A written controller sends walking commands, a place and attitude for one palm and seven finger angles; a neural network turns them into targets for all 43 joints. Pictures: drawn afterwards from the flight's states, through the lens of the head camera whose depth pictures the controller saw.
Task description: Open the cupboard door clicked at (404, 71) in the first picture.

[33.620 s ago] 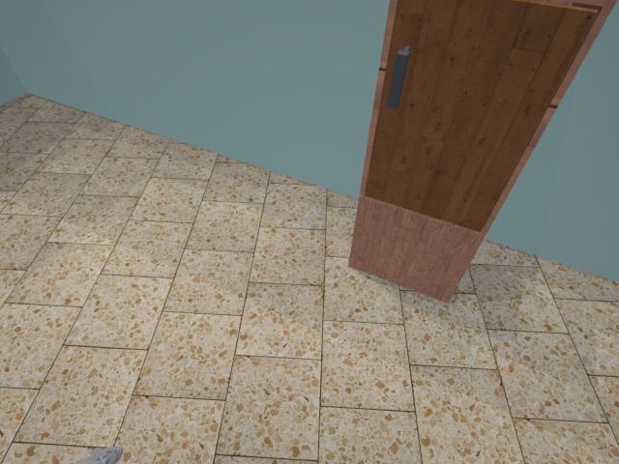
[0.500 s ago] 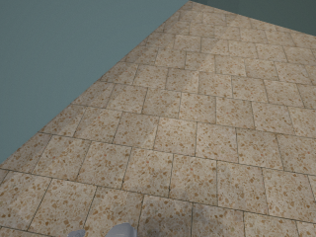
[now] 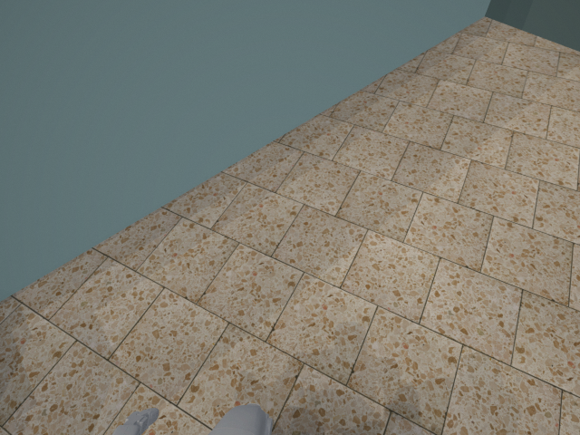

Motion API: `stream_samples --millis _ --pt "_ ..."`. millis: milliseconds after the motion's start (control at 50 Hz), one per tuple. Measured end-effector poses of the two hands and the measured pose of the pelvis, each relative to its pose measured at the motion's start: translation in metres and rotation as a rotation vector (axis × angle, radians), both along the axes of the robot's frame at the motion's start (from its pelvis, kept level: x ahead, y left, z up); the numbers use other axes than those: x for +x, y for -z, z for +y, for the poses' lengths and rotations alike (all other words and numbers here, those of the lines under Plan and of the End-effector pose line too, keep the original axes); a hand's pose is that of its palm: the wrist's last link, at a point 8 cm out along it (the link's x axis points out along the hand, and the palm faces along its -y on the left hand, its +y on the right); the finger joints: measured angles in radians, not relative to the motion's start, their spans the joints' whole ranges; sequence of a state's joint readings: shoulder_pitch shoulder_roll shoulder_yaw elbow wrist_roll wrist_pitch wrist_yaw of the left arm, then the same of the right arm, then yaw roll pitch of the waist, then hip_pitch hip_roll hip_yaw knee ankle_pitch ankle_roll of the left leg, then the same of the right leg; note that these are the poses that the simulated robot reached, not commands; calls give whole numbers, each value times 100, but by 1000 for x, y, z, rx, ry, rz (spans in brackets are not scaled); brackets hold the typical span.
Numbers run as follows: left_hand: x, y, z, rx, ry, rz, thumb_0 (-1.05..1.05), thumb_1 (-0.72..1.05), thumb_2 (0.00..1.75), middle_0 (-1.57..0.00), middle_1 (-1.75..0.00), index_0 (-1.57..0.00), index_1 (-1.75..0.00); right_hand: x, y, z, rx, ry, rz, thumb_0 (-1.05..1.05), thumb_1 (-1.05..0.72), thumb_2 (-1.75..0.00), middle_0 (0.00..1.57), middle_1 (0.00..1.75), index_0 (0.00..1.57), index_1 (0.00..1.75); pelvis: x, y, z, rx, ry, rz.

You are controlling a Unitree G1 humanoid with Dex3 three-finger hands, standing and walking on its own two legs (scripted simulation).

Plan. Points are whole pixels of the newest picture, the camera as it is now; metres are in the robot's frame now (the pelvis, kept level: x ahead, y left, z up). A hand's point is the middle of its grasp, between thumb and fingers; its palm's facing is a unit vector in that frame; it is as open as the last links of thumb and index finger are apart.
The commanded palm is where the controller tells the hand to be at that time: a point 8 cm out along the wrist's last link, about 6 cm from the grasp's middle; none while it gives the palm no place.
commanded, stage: turn to face it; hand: left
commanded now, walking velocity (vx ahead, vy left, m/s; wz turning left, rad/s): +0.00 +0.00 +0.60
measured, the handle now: out of the picture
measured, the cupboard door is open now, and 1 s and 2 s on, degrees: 46 46 46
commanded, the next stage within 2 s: none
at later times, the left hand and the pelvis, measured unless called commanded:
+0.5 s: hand out of the picture +0.04 +0.24 -0.15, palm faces +0.33 -0.91 -0.27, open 7.4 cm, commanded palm none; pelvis +0.02 +0.00 +0.01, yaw +18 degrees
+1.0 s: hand out of the picture -0.05 +0.18 -0.18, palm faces +0.61 -0.76 -0.22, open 7.3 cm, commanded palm none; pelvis +0.03 -0.01 -0.01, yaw +37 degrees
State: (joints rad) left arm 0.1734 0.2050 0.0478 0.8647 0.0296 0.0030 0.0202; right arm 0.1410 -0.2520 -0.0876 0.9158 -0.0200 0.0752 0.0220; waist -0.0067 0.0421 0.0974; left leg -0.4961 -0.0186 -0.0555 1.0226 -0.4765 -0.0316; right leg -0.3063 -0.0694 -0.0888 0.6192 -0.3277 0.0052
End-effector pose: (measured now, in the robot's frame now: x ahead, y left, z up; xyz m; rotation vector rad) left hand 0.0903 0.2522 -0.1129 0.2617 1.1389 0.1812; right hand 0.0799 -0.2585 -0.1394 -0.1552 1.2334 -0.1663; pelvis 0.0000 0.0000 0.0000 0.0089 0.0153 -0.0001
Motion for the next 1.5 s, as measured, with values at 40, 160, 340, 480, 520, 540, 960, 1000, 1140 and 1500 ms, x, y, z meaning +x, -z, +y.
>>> stream_samples --millis 40,160,340,480,520,540,960,1000,1140,1500 --pt "-11 -1 -6 -12 -29 21 0 91 90 -20 -30 -20 -30 10 -5 -2 1 -22 1 0 -91 -89 20 30 20 30 2 -4 -3 9 -29 -3" --pt "-43 9 -14 -73 -126 63 0 91 90 -20 -30 -20 -30 47 -18 12 -7 -134 -8 0 -91 -90 19 29 20 29 8 -9 -3 24 -122 0" --pt "-86 33 19 -87 -290 130 0 91 90 -20 -30 -20 -30 92 -24 48 -56 -297 -94 0 -91 -89 20 30 20 30 11 3 11 -10 -234 1" --pt "-73 8 26 -43 -345 44 1 91 90 -20 -30 -20 -30 89 -23 44 -42 -350 -27 0 -90 -89 20 30 20 30 16 -8 -1 -24 -308 3" --pt "-67 3 22 -27 -353 20 0 91 90 -20 -30 -20 -30 90 -18 38 -31 -360 -8 0 -90 -89 20 30 21 30 19 -8 -8 -24 -331 4" --pt "-65 1 19 -18 -359 8 0 91 90 -20 -30 -20 -30 91 -15 35 -25 -365 1 0 -90 -89 20 30 21 30 20 -7 -12 -22 -344 5" --pt "-166 39 -39 -135 -676 96 0 91 90 -20 -30 -20 -30 189 -20 101 -37 -688 -90 0 -91 -90 19 29 20 30 30 7 -12 1 -633 -7" --pt "-176 38 -34 -128 -706 121 0 91 90 -20 -30 -20 -30 191 -25 110 -40 -714 -114 0 -91 -90 20 29 20 30 29 5 -11 -6 -649 -9" --pt "-179 15 -18 -76 -770 60 1 91 90 -20 -30 -20 -30 187 -31 118 -41 -775 -78 0 -91 -89 20 30 20 30 31 -8 -13 -27 -716 -7" --pt "-169 1 -87 -54 -949 -5 0 91 90 -20 -30 -20 -30 231 -12 115 -25 -931 43 0 -91 -90 20 29 20 30 64 -9 -41 22 -972 -10"
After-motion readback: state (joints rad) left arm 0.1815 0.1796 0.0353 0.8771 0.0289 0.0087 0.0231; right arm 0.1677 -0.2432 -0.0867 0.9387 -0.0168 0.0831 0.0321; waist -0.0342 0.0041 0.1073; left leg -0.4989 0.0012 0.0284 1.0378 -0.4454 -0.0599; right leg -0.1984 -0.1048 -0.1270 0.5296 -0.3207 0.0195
